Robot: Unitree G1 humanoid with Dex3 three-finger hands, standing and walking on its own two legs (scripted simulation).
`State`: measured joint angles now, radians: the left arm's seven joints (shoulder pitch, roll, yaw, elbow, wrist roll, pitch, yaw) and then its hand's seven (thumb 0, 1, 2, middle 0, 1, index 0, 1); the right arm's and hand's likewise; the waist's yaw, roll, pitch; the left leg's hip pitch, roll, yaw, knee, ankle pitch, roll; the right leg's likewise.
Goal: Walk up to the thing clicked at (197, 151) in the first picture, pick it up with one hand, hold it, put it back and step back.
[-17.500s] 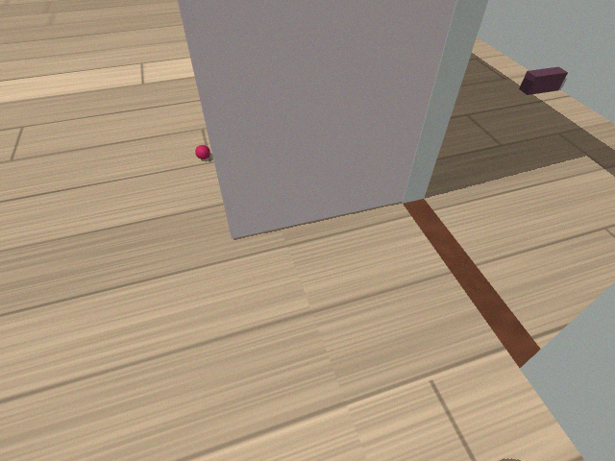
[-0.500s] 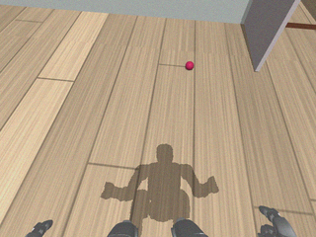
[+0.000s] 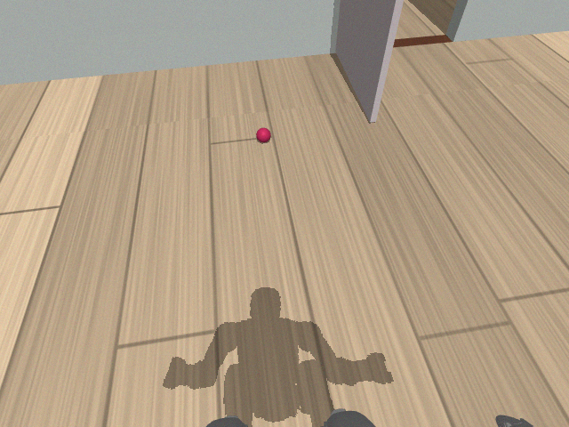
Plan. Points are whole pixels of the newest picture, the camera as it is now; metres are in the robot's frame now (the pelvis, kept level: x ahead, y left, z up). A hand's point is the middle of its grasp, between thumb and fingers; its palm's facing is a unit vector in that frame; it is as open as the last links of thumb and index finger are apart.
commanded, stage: walk up
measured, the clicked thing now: (263, 135) +1.55 +0.10 -0.69
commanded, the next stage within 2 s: stand in 0.90 s
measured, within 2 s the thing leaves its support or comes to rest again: neither
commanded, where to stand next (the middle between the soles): +0.08 +0.02 m, yaw -6 degrees
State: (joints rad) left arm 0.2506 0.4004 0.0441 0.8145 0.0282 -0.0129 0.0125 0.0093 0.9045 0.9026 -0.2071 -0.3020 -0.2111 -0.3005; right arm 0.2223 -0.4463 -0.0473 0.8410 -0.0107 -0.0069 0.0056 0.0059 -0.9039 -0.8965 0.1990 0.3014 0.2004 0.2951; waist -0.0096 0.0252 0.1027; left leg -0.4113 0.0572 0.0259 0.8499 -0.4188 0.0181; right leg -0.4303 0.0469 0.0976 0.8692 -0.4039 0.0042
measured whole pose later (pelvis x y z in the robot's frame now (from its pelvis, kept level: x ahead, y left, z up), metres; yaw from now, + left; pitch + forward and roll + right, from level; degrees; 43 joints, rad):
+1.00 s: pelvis +0.02 +0.01 +0.05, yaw -6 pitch -2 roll +0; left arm 0.05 0.33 0.00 1.11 0.01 -0.02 0.00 0.01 0.91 0.90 -0.20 -0.30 -0.21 -0.30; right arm 0.07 -0.37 -0.01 1.13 -0.01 -0.01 0.02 0.00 -0.90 -0.90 0.20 0.30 0.20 0.30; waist -0.03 0.01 0.07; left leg -0.15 0.05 0.08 0.40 -0.22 -0.02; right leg -0.19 0.05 0.14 0.41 -0.19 0.01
